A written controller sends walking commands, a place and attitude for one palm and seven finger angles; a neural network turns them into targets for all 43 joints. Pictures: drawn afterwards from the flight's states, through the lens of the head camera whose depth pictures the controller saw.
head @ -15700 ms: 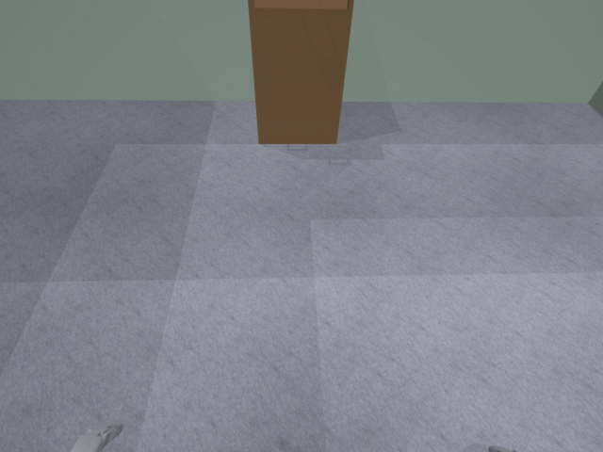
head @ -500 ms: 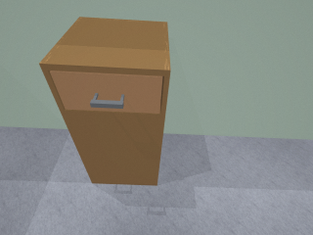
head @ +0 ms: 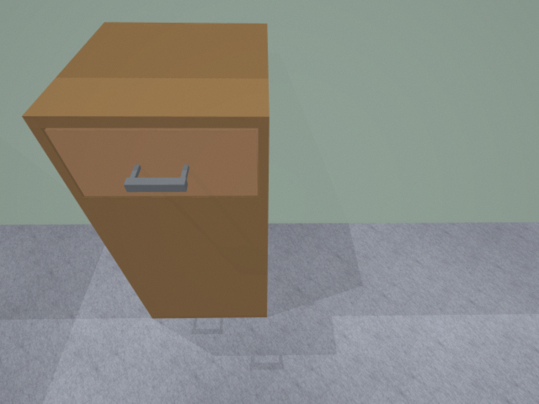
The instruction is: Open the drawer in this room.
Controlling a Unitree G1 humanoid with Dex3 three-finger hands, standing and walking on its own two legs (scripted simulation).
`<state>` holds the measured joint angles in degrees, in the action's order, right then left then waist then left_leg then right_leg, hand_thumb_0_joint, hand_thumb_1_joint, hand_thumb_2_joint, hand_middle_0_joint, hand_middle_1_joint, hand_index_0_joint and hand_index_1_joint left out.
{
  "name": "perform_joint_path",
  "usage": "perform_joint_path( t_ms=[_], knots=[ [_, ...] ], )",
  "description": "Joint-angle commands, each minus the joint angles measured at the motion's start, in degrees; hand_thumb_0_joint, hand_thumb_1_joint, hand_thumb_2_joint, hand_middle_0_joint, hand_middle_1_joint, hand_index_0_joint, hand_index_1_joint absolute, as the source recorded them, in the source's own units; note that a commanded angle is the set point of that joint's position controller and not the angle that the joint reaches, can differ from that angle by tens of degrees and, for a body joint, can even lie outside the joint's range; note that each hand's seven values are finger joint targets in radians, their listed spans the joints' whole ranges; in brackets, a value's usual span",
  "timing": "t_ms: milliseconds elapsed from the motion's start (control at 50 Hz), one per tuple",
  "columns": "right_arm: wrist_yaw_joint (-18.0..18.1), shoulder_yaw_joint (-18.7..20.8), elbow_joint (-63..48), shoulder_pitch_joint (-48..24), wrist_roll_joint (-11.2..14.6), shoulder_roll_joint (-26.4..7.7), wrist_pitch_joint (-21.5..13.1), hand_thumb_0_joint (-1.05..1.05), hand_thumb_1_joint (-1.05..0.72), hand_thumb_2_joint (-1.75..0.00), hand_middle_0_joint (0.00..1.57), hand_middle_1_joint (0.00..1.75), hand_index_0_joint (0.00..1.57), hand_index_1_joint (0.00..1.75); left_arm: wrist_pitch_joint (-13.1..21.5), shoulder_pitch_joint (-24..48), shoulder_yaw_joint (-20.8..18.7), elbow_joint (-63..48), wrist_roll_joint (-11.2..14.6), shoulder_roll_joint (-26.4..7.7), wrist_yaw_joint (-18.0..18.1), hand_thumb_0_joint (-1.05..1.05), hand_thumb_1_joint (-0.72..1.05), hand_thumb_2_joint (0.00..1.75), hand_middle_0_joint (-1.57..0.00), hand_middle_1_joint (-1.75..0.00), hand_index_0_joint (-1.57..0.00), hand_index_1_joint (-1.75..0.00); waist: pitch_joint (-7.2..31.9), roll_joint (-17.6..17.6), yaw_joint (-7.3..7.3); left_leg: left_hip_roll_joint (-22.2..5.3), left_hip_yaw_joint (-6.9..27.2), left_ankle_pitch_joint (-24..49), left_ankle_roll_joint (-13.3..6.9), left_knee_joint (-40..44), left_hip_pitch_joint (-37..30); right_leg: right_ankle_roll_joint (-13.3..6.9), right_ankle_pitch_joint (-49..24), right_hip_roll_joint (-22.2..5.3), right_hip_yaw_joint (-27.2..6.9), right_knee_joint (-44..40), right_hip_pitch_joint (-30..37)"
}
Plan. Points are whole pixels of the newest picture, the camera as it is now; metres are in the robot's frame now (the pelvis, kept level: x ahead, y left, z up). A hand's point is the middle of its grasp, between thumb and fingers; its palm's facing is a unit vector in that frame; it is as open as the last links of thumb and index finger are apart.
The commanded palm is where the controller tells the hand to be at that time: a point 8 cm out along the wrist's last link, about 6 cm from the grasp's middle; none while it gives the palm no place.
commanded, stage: come to a stop and stand still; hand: left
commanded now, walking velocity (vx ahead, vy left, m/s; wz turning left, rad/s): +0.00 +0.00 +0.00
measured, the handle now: (158, 177) +0.52 +0.25 +0.02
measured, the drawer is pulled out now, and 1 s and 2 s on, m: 0.00 0.00 0.00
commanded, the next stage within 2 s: look again from close up in 0.32 s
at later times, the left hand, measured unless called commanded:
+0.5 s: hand out of the picture +0.01 +0.19 -0.17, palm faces +0.01 -0.98 -0.19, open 7.4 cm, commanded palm none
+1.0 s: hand out of the picture -0.02 +0.20 -0.17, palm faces +0.00 -0.98 -0.18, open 7.4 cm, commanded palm none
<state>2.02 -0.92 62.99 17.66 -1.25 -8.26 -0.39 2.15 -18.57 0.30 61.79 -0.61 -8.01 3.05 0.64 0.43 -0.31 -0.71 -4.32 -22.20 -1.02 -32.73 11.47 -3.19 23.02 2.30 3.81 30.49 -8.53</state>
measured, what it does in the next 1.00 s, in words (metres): stands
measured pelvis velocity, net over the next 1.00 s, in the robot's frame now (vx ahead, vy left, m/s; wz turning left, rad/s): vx -0.01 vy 0.03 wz -0.02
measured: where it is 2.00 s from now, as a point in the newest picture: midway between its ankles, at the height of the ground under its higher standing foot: outside the picture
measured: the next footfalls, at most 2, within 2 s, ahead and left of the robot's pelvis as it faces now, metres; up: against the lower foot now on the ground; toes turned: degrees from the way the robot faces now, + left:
none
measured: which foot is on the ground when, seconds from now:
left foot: down 0.00-1.00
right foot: down 0.00-1.00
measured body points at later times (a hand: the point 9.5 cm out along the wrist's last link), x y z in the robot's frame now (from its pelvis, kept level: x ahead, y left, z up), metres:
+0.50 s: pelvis +0.01 +0.02 +0.00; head +0.02 +0.03 +0.45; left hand +0.01 +0.24 -0.16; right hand +0.02 -0.21 -0.15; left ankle -0.05 +0.10 -0.73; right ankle -0.07 -0.08 -0.73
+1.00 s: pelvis -0.01 +0.03 +0.01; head +0.00 +0.04 +0.46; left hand -0.02 +0.25 -0.16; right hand -0.03 -0.18 -0.15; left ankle -0.05 +0.10 -0.73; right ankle -0.07 -0.08 -0.73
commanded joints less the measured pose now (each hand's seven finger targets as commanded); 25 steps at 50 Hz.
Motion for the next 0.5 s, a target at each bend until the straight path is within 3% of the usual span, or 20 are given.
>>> perform_joint_path(
  t_ms=[0, 60, 100, 160, 480],
  knots=[
    [0.4, 0.6, -1.2, 2.7, 0.4, -4.1, -1.1, 0.0, -0.9, -0.9, 0.2, 0.3, 0.2, 0.3, 0.3, -5.3, -1.2, -1.2, 0.0, -5.8, 0.3, 0.0, 0.9, 0.9, -0.2, -0.3, -0.2, -0.3, -3.1, -2.0, -0.01, -4.7, 3.6, 21.9, -1.4, 4.4, 1.3, -0.1, -39.5, -8.8, -7.3, -3.5, 1.8],
    [0.7, 0.7, -0.8, 2.0, 0.4, -4.9, -1.1, 0.0, -0.9, -0.9, 0.2, 0.3, 0.2, 0.3, 0.1, -5.1, -1.4, -1.5, 0.0, -6.9, 0.4, 0.0, 0.9, 0.9, -0.2, -0.3, -0.2, -0.3, -1.0, -1.6, 0.2, -5.0, 3.6, 24.9, -1.5, 4.1, -0.5, 0.1, -41.3, -9.0, -7.2, -3.2, 3.4],
    [0.7, 0.6, -0.4, 2.2, 0.3, -5.4, -1.1, 0.0, -0.9, -0.9, 0.2, 0.3, 0.2, 0.3, -0.3, -4.1, -1.4, -1.8, 0.1, -6.8, 0.3, 0.0, 0.9, 0.9, -0.2, -0.3, -0.2, -0.3, -1.0, 0.2, 0.16, -5.4, 4.1, 27.5, -1.9, 4.7, -1.5, 0.0, -36.6, -8.3, -6.3, -2.9, 2.8],
    [0.8, 0.7, -0.7, 1.1, 0.3, -5.9, -1.0, 0.0, -0.9, -0.9, 0.2, 0.3, 0.2, 0.3, -0.5, -3.8, -1.5, -2.1, 0.0, -7.1, 0.2, 0.0, 0.9, 0.9, -0.2, -0.3, -0.2, -0.3, -1.1, 0.4, 0.26, -5.6, 4.1, 27.8, -1.9, 4.8, -2.2, -0.1, -35.2, -8.3, -6.6, -3.5, 2.3],
    [0.9, 0.8, 0.1, 0.6, 0.5, -6.8, -1.0, 0.0, -0.9, -0.9, 0.2, 0.3, 0.2, 0.3, -1.1, -3.2, -1.2, -1.9, 0.0, -6.9, 0.0, 0.0, 0.9, 0.9, -0.2, -0.3, -0.2, -0.3, -1.4, -0.8, 0.16, -5.9, 5.0, 30.4, -2.4, 6.8, -4.7, 0.3, -32.3, -8.2, -6.2, -3.8, 1.6]
  ],
)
